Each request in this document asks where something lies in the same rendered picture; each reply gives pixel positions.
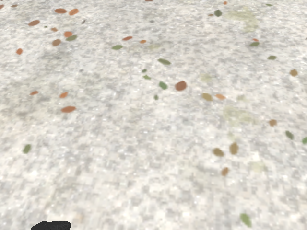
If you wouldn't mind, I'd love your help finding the left robot hand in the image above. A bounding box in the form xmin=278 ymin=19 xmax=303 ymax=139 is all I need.
xmin=31 ymin=220 xmax=71 ymax=230

